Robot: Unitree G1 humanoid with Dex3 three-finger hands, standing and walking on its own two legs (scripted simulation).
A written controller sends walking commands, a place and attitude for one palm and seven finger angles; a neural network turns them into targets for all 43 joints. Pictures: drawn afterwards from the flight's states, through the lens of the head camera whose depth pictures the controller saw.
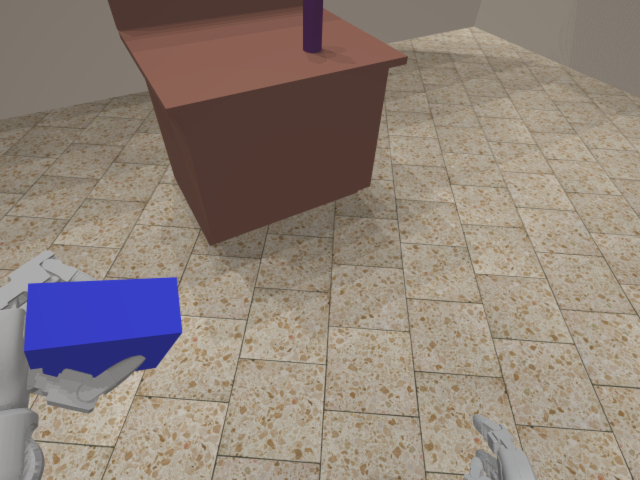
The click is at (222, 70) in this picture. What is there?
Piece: table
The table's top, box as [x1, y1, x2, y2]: [118, 5, 407, 117]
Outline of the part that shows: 407,58 406,55 323,8 322,49 317,53 305,52 302,49 302,5 118,31 122,41 168,117 406,63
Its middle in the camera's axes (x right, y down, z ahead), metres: -0.23 -0.71 +1.43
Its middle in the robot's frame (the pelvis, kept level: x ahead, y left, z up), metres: +1.53 +0.31 -0.08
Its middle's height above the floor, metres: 0.69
